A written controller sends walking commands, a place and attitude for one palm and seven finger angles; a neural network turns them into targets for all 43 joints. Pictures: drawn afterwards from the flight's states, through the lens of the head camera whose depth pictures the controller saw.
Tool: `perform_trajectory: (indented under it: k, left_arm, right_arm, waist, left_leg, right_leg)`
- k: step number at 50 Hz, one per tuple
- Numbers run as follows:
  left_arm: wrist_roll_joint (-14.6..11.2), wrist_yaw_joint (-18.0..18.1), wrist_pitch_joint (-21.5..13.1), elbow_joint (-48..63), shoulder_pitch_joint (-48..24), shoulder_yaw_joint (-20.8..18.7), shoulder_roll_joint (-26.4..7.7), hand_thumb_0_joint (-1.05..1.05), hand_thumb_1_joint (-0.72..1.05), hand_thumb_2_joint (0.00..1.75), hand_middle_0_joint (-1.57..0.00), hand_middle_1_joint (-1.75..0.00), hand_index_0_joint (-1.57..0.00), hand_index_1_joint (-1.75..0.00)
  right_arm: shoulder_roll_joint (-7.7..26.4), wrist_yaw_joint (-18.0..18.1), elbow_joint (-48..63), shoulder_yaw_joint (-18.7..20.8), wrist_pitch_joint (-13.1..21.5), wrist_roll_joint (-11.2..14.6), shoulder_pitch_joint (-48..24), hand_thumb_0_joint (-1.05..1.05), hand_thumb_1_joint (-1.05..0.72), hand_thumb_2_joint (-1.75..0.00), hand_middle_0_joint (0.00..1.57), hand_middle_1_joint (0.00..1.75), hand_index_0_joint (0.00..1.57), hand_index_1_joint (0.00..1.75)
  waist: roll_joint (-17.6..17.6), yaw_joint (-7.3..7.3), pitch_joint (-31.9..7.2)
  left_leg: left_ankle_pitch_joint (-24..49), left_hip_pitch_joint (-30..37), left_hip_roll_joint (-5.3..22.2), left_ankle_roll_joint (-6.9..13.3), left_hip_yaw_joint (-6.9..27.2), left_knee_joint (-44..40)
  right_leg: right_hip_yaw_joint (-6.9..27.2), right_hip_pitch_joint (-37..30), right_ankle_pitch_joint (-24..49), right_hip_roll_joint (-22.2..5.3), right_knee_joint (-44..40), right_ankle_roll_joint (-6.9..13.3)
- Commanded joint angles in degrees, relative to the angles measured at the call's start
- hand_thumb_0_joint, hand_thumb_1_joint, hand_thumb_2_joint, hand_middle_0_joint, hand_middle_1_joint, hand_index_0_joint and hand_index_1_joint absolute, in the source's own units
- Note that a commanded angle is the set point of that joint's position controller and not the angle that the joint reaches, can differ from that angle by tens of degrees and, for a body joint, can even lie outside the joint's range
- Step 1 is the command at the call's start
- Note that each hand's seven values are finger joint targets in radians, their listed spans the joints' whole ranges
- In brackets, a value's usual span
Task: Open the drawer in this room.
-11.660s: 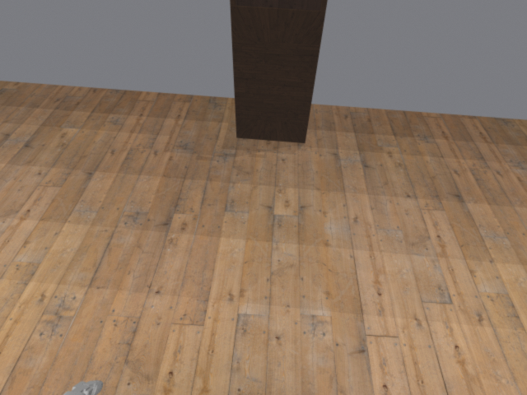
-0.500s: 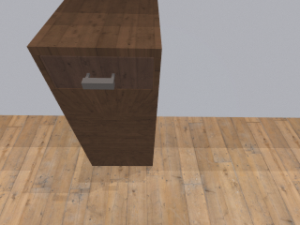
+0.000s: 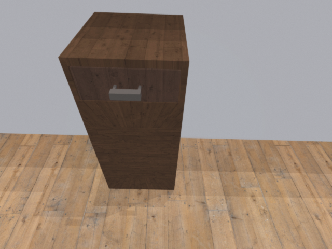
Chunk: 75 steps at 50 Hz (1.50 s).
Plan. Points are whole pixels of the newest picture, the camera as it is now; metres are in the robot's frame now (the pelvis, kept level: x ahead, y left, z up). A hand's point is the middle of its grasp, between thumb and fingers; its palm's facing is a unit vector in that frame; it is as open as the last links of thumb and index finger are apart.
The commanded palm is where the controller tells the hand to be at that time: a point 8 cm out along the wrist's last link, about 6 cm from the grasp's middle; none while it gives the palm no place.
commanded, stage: come to a stop and stand still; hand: left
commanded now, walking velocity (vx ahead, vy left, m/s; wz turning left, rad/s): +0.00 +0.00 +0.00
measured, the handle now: (126, 91) +0.61 +0.17 +0.05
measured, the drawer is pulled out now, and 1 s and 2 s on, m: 0.00 0.00 0.00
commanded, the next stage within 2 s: look again from close up in 0.04 s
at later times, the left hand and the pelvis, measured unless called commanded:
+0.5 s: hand out of the picture +0.00 +0.15 -0.18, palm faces +0.03 -0.99 -0.15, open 7.4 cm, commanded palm none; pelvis +0.02 +0.00 +0.00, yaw +0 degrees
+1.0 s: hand out of the picture +0.03 +0.16 -0.18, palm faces +0.01 -0.98 -0.18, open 7.4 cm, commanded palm none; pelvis +0.05 +0.00 +0.00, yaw -1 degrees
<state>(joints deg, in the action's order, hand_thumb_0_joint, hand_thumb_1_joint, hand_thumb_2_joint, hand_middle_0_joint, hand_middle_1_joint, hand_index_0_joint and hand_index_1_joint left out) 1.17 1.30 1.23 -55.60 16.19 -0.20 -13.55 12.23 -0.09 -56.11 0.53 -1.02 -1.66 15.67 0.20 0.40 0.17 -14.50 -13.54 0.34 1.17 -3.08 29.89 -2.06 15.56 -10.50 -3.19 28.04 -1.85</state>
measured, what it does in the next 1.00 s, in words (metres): shifts its weight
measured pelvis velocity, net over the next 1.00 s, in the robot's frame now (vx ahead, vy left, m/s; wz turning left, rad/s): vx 0.05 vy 0.00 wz -0.03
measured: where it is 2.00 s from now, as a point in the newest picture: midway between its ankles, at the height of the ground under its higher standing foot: outside the picture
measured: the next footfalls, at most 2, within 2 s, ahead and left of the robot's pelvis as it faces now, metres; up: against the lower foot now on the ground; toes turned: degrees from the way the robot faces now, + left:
none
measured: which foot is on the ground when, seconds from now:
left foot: down 0.00-1.00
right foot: down 0.00-1.00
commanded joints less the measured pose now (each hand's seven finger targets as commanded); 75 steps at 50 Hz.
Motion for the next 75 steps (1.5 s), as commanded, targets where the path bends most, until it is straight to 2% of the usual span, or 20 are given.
perform_trajectory:
  k: [1,19,39,42,46,51,53,54,56,58,61,63,65,67,68,69,70,71,72,75]
  left_arm:
    - [-0.2,0.4,-1.7,1.9,1.9,-0.8,-4.9,0.0,0.9,0.9,-0.2,-0.3,-0.2,-0.3]
    - [-0.3,1.4,-2.5,-5.1,7.0,-0.6,0.7,0.0,0.9,0.9,-0.2,-0.3,-0.2,-0.3]
    - [-0.2,1.4,-2.4,-5.4,6.0,-0.7,1.1,0.0,0.9,0.9,-0.2,-0.3,-0.2,-0.3]
    - [0.0,1.0,-2.1,-5.8,6.2,-0.8,1.4,0.0,0.9,0.9,-0.2,-0.3,-0.2,-0.3]
    - [0.7,0.0,-1.5,-5.2,6.9,-1.2,2.4,0.0,0.9,0.9,-0.2,-0.3,-0.2,-0.3]
    - [0.6,-0.8,-1.6,-4.8,9.2,-1.9,2.4,0.0,0.9,0.9,-0.2,-0.3,-0.2,-0.3]
    - [0.4,-0.4,-2.0,-5.2,10.8,-2.1,2.4,0.0,0.9,0.9,-0.2,-0.3,-0.2,-0.3]
    - [0.2,0.1,-2.5,-5.9,12.1,-2.2,1.7,0.0,0.9,0.9,-0.2,-0.3,-0.2,-0.3]
    - [-0.4,1.1,-3.4,-7.2,13.3,-2.2,-0.5,0.0,0.9,0.9,-0.2,-0.3,-0.2,-0.3]
    - [-0.7,2.0,-3.4,-6.6,11.4,-1.9,-1.0,0.0,0.9,0.9,-0.2,-0.3,-0.2,-0.3]
    - [-0.6,2.6,-2.9,-5.9,11.0,-2.6,-2.6,0.0,0.9,0.9,-0.2,-0.3,-0.2,-0.3]
    - [-0.4,2.8,-2.3,-5.3,10.3,-3.1,-3.4,0.0,0.9,0.9,-0.2,-0.3,-0.2,-0.3]
    - [0.0,2.8,-1.7,-4.9,8.9,-3.3,-3.2,0.0,0.9,0.9,-0.2,-0.3,-0.2,-0.3]
    - [0.2,2.8,-1.1,-3.9,5.8,-3.1,-2.7,0.0,0.9,0.9,-0.2,-0.3,-0.2,-0.3]
    - [0.1,2.6,-0.9,-3.0,3.6,-3.2,-2.4,0.0,0.9,0.9,-0.2,-0.3,-0.2,-0.3]
    - [-0.1,2.3,-0.8,-2.0,3.4,-2.9,-1.1,0.0,0.9,0.9,-0.2,-0.3,-0.2,-0.3]
    - [0.0,2.2,-0.8,-1.6,3.0,-2.5,0.7,0.0,0.9,0.9,-0.2,-0.3,-0.2,-0.3]
    - [-0.1,2.1,-0.7,-2.0,2.7,-2.0,1.9,0.0,0.9,0.9,-0.2,-0.3,-0.2,-0.3]
    - [-0.1,1.9,-0.6,-2.6,3.1,-1.6,2.3,0.0,0.9,0.9,-0.2,-0.3,-0.2,-0.3]
    - [0.1,0.9,-0.5,-5.0,4.5,-1.1,2.2,0.0,0.9,0.9,-0.2,-0.3,-0.2,-0.3]
  right_arm:
    - [6.6,0.4,1.6,1.5,0.9,0.5,1.4,0.0,-0.9,-0.9,0.2,0.3,0.2,0.3]
    - [1.5,1.3,-5.8,1.1,1.5,1.2,4.1,0.0,-0.9,-0.9,0.2,0.3,0.2,0.3]
    - [1.2,1.5,-6.5,1.0,1.8,1.1,4.2,0.0,-0.9,-0.9,0.2,0.3,0.2,0.3]
    - [2.1,1.5,-7.1,1.2,1.7,0.9,4.9,0.0,-0.9,-0.9,0.2,0.3,0.2,0.3]
    - [4.4,1.7,-6.7,2.5,1.4,0.5,4.7,0.0,-0.9,-0.9,0.2,0.3,0.2,0.3]
    - [4.3,2.4,-6.1,3.0,1.8,0.5,5.6,0.0,-0.9,-0.9,0.2,0.3,0.2,0.3]
    - [2.8,2.5,-5.9,2.4,2.1,0.6,5.4,0.0,-0.9,-0.9,0.2,0.3,0.2,0.3]
    - [1.4,2.6,-6.0,1.8,2.4,0.8,5.4,0.0,-0.9,-0.9,0.2,0.3,0.2,0.3]
    - [-0.9,2.8,-6.3,0.9,2.1,1.2,6.0,0.0,-0.9,-0.9,0.2,0.3,0.2,0.3]
    - [-1.1,3.0,-6.5,0.9,1.5,1.7,6.2,0.0,-0.9,-0.9,0.2,0.3,0.2,0.3]
    - [0.2,3.1,-6.0,1.7,0.7,1.6,5.6,0.0,-0.9,-0.9,0.2,0.3,0.2,0.3]
    - [0.6,3.0,-4.9,2.2,0.1,1.5,4.4,0.0,-0.9,-0.9,0.2,0.3,0.2,0.3]
    - [-0.1,2.7,-3.6,2.4,-0.3,1.5,2.2,0.0,-0.9,-0.9,0.2,0.3,0.2,0.3]
    - [-0.8,2.5,-2.9,2.5,-0.5,1.6,2.1,0.0,-0.9,-0.9,0.2,0.3,0.2,0.3]
    - [-0.3,2.4,-3.3,2.5,-0.2,1.5,3.8,0.0,-0.9,-0.9,0.2,0.3,0.2,0.3]
    - [1.7,2.5,-3.7,2.7,0.2,1.2,4.4,0.0,-0.9,-0.9,0.2,0.3,0.2,0.3]
    - [3.3,2.5,-3.8,2.7,0.6,1.0,4.4,0.0,-0.9,-0.9,0.2,0.3,0.2,0.3]
    - [4.0,2.5,-4.1,2.5,1.1,1.0,2.9,0.0,-0.9,-0.9,0.2,0.3,0.2,0.3]
    - [4.0,2.5,-4.3,2.3,1.4,0.9,1.2,0.0,-0.9,-0.9,0.2,0.3,0.2,0.3]
    - [3.9,2.5,-4.3,2.0,1.5,0.7,-2.1,0.0,-0.9,-0.9,0.2,0.3,0.2,0.3]
  waist:
    - [0.6,0.37,3.7]
    - [-0.3,-0.16,3.7]
    - [0.0,-0.41,3.6]
    - [-0.9,-0.04,3.4]
    - [-5.4,-0.32,8.6]
    - [-3.6,-0.71,9.1]
    - [-0.2,-1.3,7.4]
    - [2.6,-1.3,5.1]
    - [8.2,-0.47,0.5]
    - [5.6,0.2,-1.0]
    - [4.0,-0.48,-1.9]
    - [4.7,-0.84,-1.9]
    - [7.1,-1.37,-1.4]
    - [6.3,-0.04,-0.6]
    - [4.8,1.26,-1.5]
    - [1.4,1.08,-3.2]
    - [-3.4,0.9,-3.2]
    - [-7.9,0.26,-1.7]
    - [-8.8,-0.35,-0.6]
    - [-4.7,-1.08,2.8]
  left_leg:
    - [-9.0,-5.1,4.7,0.6,6.5,-10.1]
    - [-1.1,-2.4,4.8,0.2,4.7,-9.5]
    - [2.2,-1.2,5.5,0.3,4.7,-10.7]
    - [-7.8,-0.2,6.7,0.9,6.3,-13.0]
    - [-19.6,-3.1,10.4,3.2,10.5,-18.1]
    - [-12.6,-2.0,10.9,4.1,9.1,-13.4]
    - [-2.0,-2.7,8.0,2.8,5.1,-7.8]
    - [5.6,-2.5,5.5,1.5,1.6,-2.8]
    - [3.1,-2.7,3.3,-0.9,-1.3,0.6]
    - [5.0,-0.4,3.8,-1.7,-0.9,-1.2]
    - [13.0,-0.1,3.4,-2.1,-2.3,1.4]
    - [9.2,-1.6,2.9,-2.3,-2.7,4.6]
    - [-5.4,-4.5,2.2,-2.2,-2.5,7.0]
    - [-4.9,-1.4,2.8,-1.8,-1.5,1.8]
    - [8.8,3.5,3.8,-1.3,-0.9,-3.5]
    - [24.3,9.8,7.3,-0.3,0.9,-3.3]
    - [32.8,11.2,10.9,1.2,3.0,-4.2]
    - [34.5,9.0,12.7,3.1,5.1,-6.9]
    - [32.5,7.5,13.4,4.2,5.8,-8.6]
    - [12.2,3.2,11.2,2.9,5.5,-11.8]
  right_leg:
    - [5.0,0.1,-9.5,-2.7,-7.6,2.0]
    - [4.2,-2.6,-1.4,-3.0,-7.4,2.2]
    - [3.5,-4.8,3.9,-2.9,-6.6,1.9]
    - [2.0,-3.5,-4.1,-1.5,-5.2,1.9]
    - [-1.6,0.3,-7.6,0.9,-0.2,2.1]
    - [-0.3,0.4,-4.4,0.4,-0.4,3.1]
    - [3.1,-3.9,3.4,-1.2,-2.0,3.9]
    - [5.6,-7.3,14.2,-3.3,-2.6,4.6]
    - [7.9,-13.8,41.4,-8.1,-2.4,5.5]
    - [6.8,-14.6,54.1,-8.7,-0.2,5.0]
    - [5.8,-15.8,60.9,-8.5,2.5,4.3]
    - [6.7,-15.8,60.4,-9.9,2.3,5.8]
    - [9.1,-15.5,57.1,-13.0,0.2,8.9]
    - [8.9,-11.2,46.5,-12.8,-0.6,9.7]
    - [6.5,-8.1,39.3,-9.8,1.4,7.5]
    - [3.3,-3.8,27.4,-5.3,2.6,4.7]
    - [0.9,-1.9,14.1,-2.1,3.3,2.7]
    - [-0.4,-2.7,2.7,-0.8,3.2,1.3]
    - [-0.1,-3.5,-3.6,-0.5,3.0,1.0]
    - [0.1,-4.9,-0.3,-0.9,-1.6,0.8]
